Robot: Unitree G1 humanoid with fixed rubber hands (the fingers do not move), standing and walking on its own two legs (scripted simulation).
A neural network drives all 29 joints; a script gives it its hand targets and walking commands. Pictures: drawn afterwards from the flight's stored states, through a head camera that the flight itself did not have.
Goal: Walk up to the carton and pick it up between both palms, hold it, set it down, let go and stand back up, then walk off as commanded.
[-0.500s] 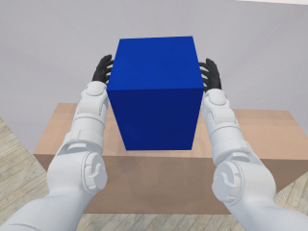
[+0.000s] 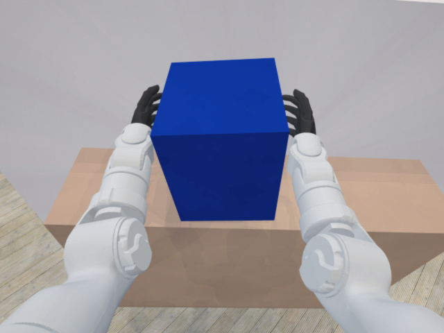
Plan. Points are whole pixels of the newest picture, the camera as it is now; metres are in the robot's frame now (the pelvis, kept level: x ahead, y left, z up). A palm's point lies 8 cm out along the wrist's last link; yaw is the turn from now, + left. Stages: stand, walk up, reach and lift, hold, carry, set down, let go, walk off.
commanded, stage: set down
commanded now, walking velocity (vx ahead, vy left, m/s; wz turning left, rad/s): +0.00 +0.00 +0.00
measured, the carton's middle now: (224, 144) +0.45 +0.01 +0.10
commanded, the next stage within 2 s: none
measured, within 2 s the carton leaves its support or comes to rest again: neither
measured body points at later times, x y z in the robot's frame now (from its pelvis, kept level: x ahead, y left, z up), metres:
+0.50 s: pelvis +0.01 +0.00 +0.00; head +0.01 +0.02 +0.45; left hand +0.46 +0.16 +0.14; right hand +0.44 -0.13 +0.15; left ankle +0.05 +0.09 -0.74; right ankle -0.03 -0.12 -0.74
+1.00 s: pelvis +0.01 +0.00 +0.00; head +0.02 +0.02 +0.45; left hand +0.46 +0.16 +0.13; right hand +0.43 -0.13 +0.12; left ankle +0.05 +0.09 -0.74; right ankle -0.03 -0.12 -0.74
